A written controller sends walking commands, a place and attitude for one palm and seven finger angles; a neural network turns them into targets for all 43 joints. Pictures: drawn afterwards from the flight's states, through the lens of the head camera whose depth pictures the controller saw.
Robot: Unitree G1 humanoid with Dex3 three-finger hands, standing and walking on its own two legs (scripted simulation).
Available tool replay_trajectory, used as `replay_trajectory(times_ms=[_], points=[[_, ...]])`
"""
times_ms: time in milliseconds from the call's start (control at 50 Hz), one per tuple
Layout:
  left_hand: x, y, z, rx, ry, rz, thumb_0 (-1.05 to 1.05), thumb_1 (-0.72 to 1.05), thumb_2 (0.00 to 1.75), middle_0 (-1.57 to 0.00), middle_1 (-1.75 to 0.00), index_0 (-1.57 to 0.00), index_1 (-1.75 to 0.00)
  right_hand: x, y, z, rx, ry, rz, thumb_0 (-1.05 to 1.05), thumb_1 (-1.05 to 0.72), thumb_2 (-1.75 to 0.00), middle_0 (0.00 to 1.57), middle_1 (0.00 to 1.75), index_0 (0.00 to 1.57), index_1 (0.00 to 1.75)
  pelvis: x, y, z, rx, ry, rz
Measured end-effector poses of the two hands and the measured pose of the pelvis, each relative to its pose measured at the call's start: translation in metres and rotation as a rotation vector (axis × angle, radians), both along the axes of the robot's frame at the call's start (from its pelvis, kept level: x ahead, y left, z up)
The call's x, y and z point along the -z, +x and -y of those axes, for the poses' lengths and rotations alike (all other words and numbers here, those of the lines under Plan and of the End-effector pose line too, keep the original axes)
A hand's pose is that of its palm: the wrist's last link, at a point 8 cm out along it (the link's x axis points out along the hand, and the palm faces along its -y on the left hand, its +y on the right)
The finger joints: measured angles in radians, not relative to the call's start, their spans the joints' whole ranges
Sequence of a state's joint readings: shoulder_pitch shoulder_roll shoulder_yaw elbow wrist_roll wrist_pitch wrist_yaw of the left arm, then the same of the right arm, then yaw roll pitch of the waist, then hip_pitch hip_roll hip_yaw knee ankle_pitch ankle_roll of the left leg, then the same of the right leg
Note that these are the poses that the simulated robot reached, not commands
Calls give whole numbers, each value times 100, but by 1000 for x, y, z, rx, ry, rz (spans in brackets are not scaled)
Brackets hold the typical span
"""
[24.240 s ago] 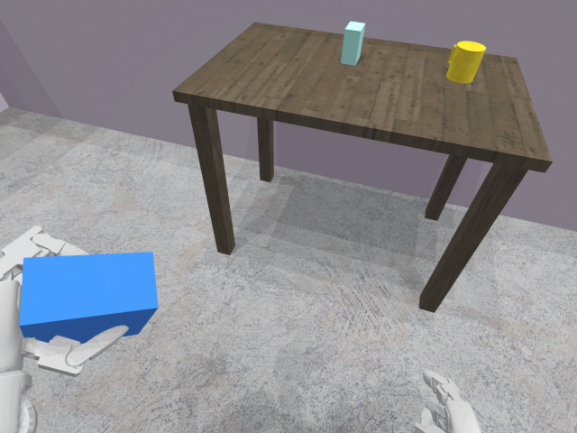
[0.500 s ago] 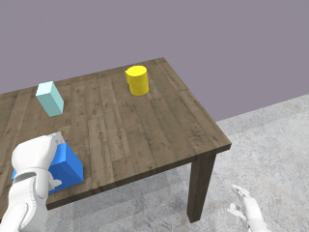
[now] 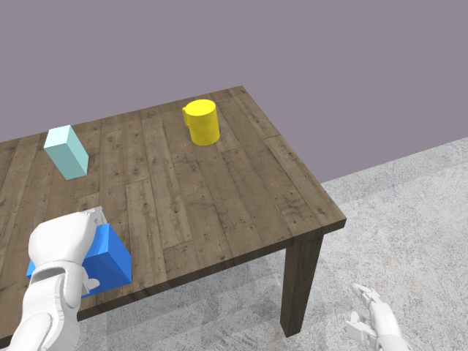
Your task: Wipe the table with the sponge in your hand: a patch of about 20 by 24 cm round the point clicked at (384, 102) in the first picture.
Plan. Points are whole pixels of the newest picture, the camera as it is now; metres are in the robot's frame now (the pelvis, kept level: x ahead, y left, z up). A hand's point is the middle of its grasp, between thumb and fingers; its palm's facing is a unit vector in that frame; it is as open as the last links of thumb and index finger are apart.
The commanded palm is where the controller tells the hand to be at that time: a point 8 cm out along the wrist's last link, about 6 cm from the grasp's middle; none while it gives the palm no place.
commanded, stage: wipe forward along the first lane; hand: left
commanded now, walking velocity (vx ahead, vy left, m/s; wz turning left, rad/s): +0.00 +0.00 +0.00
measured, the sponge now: (89, 269) +0.22 +0.30 +0.03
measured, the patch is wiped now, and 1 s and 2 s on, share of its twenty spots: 0.00 0.10 0.30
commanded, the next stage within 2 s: slide across to the middle lane in 1.62 s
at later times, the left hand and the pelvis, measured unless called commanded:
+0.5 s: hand (83, 235) +0.26 +0.32 +0.08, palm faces -0.07 -0.02 -1.00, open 9.9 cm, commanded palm +0.24 +0.32 +0.11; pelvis -0.01 -0.02 -0.01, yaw +0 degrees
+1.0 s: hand (80, 210) +0.31 +0.35 +0.08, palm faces -0.13 +0.02 -0.99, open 9.9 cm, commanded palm +0.30 +0.35 +0.11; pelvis -0.03 -0.03 -0.01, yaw +0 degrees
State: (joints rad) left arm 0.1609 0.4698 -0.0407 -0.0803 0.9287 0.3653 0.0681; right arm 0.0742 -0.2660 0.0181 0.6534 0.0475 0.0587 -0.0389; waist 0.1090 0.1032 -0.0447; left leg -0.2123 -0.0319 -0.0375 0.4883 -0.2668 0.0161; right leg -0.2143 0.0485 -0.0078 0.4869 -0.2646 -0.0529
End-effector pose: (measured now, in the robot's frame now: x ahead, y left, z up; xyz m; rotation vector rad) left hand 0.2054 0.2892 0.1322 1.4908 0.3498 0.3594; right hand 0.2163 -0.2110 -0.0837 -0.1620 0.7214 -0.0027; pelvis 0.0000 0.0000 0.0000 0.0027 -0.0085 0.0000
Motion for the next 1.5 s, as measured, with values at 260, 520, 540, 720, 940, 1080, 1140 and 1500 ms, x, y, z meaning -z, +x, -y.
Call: replay_trajectory(times_ms=[260,520,540,720,940,1080,1140,1500], points=[[0,14,-7,-22,13,-30,0,-52,109,-76,-138,-77,-137,7,-6,22,30,-34,-27,1,-90,-90,20,30,20,30,2,-2,13,-10,3,-13],[0,40,-19,-16,31,-89,1,-54,110,-78,-136,-78,-136,25,-44,49,88,-50,-108,1,-90,-90,20,30,20,30,6,-11,25,-7,5,-47],[0,41,-20,-12,31,-91,1,-54,110,-78,-136,-79,-136,27,-48,52,94,-52,-115,1,-90,-90,20,30,20,30,6,-12,25,-7,5,-49],[-2,53,-30,-4,47,-86,1,-55,111,-79,-136,-79,-135,40,-84,70,133,-79,-191,1,-90,-90,20,30,20,30,10,-23,30,-10,4,-72],[-4,86,-48,-25,73,-133,2,-55,111,-78,-137,-79,-137,50,-122,81,192,-90,-274,1,-90,-90,20,30,20,30,14,-29,29,-6,-3,-114],[-3,101,-59,-10,63,-144,2,-55,111,-78,-137,-79,-137,55,-137,78,213,-93,-332,1,-90,-90,20,30,20,30,15,-24,21,-4,-9,-138],[-3,108,-64,-7,64,-138,2,-55,111,-78,-137,-79,-137,56,-140,74,212,-94,-355,1,-90,-90,20,30,20,30,16,-22,18,-6,-11,-148],[-1,139,-86,12,48,-120,2,-57,112,-80,-135,-80,-136,44,-113,35,185,-88,-342,1,-90,-90,20,30,20,30,11,-10,-13,-10,-27,-173]])
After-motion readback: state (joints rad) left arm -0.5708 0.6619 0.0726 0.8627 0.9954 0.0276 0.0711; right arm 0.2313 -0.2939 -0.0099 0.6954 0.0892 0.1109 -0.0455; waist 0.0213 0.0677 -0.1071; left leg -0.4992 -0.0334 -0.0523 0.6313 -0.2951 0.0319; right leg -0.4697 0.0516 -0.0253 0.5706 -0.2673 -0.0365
